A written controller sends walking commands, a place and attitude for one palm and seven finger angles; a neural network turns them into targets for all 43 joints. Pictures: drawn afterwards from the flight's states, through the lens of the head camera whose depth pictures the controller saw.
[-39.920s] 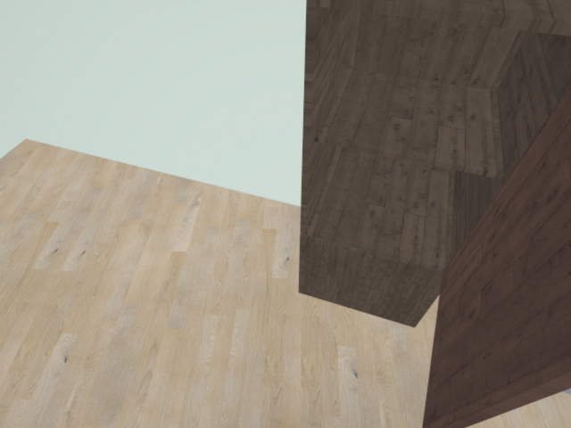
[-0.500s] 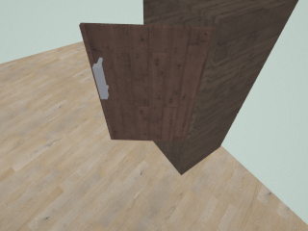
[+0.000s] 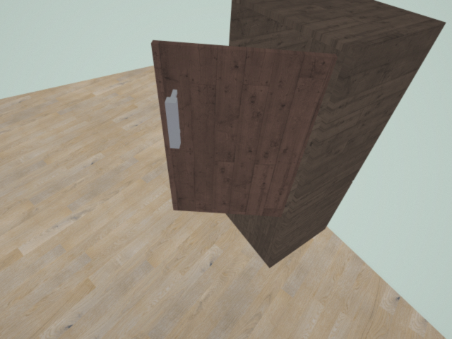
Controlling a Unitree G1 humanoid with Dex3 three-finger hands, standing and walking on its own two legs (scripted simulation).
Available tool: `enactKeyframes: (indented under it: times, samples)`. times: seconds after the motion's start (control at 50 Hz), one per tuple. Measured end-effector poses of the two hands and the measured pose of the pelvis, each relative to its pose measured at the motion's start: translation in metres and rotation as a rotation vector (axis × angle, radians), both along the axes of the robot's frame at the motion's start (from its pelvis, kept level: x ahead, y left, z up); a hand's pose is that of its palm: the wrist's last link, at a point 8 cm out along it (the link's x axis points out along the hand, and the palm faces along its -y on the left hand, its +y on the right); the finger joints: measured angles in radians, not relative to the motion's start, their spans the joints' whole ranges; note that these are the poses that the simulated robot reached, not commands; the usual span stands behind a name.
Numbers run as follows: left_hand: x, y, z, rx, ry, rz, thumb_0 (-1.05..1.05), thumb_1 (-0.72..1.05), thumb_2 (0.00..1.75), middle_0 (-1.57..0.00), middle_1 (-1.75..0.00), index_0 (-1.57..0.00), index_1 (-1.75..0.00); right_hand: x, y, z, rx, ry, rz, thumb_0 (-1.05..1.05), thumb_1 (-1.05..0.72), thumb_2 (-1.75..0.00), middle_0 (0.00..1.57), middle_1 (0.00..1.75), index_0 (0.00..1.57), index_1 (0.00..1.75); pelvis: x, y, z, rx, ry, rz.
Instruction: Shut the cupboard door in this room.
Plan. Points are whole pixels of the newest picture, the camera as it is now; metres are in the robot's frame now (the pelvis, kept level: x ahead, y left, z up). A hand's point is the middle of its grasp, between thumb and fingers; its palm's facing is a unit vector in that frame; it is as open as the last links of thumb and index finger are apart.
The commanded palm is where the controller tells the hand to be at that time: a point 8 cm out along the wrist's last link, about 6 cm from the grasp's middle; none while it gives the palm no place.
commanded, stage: look again from close up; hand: left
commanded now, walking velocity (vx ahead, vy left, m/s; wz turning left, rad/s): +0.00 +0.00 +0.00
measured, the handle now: (174, 119) +0.58 +0.17 +0.08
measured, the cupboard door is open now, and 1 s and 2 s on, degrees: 53 53 53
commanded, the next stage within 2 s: shuffle to correct the standing spot in 0.02 s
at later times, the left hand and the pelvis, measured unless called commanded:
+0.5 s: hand out of the picture -0.08 +0.17 -0.17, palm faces +0.09 -0.98 -0.16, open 7.4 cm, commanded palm none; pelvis +0.00 +0.01 +0.00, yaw -1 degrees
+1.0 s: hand out of the picture +0.15 +0.21 -0.16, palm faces -0.03 -0.98 -0.19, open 7.3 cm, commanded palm none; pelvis +0.07 +0.02 +0.01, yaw -2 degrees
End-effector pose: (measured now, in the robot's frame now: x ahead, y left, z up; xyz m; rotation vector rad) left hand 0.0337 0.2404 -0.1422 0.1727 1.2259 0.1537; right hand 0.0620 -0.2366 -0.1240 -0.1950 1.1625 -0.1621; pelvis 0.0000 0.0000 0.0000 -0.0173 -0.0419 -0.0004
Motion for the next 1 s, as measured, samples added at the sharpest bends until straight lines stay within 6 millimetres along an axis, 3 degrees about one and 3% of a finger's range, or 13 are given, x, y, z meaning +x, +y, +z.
enactKeyframes:
  times: [0.22, 0.42, 0.5, 0.58, 0.66, 0.72, 0.92, 1.0]
  samples:
    - [-0.049, 0.009, -0.004, -0.026, 0.119, 0.013, 0.0, 0.91, 0.89, -0.2, -0.3, -0.2, -0.3, -0.044, 0.023, -0.004, 0.017, 0.103, -0.029, 0.01, -0.91, -0.9, 0.2, 0.3, 0.2, 0.3, -0.011, 0.019, 0.003, 0.002, 0.008, -0.001]
    - [-0.104, -0.012, -0.001, -0.062, 0.271, 0.066, 0.0, 0.91, 0.89, -0.19, -0.3, -0.2, -0.3, -0.087, 0.018, -0.017, 0.033, 0.221, -0.095, 0.01, -0.91, -0.9, 0.2, 0.3, 0.2, 0.3, -0.01, 0.014, 0.001, 0.009, 0.008, -0.011]
    - [-0.121, -0.023, 0.002, -0.07, 0.29, 0.123, 0.0, 0.91, 0.89, -0.2, -0.3, -0.2, -0.3, -0.085, 0.017, -0.014, 0.042, 0.253, -0.09, 0.01, -0.91, -0.9, 0.2, 0.3, 0.2, 0.3, -0.003, 0.01, 0.003, 0.007, 0.021, -0.016]
    - [-0.125, -0.03, 0.002, -0.1, 0.334, 0.12, 0.0, 0.91, 0.89, -0.2, -0.3, -0.2, -0.3, -0.064, 0.023, -0.007, 0.044, 0.205, -0.097, 0.01, -0.91, -0.9, 0.2, 0.3, 0.19, 0.3, 0.006, 0.013, 0.006, 0.002, 0.03, -0.02]
    - [-0.109, -0.025, -0.01, -0.135, 0.337, 0.117, 0.0, 0.91, 0.89, -0.2, -0.3, -0.2, -0.3, -0.041, 0.032, -0.008, 0.016, 0.159, -0.085, 0.01, -0.92, -0.9, 0.2, 0.3, 0.2, 0.3, 0.019, 0.024, -0.001, -0.018, 0.033, -0.005]
    - [-0.087, -0.016, -0.022, -0.148, 0.324, 0.094, 0.0, 0.91, 0.89, -0.2, -0.3, -0.2, -0.3, -0.031, 0.041, -0.012, 0.002, 0.135, -0.09, 0.01, -0.93, -0.9, 0.2, 0.3, 0.2, 0.3, 0.028, 0.032, -0.008, -0.012, 0.031, -0.018]
    - [0.057, 0.015, -0.002, -0.062, 0.098, -0.027, 0.02, 0.94, 0.89, -0.2, -0.3, -0.2, -0.3, -0.055, 0.068, 0.0, 0.066, 0.23, -0.173, 0.0, -0.91, -0.9, 0.2, 0.3, 0.2, 0.3, 0.059, 0.028, 0.009, 0.013, 0.043, -0.05]
    - [0.108, 0.015, 0.009, -0.026, 0.016, -0.05, 0.02, 0.94, 0.89, -0.19, -0.3, -0.2, -0.3, -0.066, 0.067, -0.001, 0.098, 0.307, -0.194, 0.0, -0.91, -0.9, 0.2, 0.3, 0.2, 0.3, 0.072, 0.018, 0.011, 0.011, 0.047, -0.034]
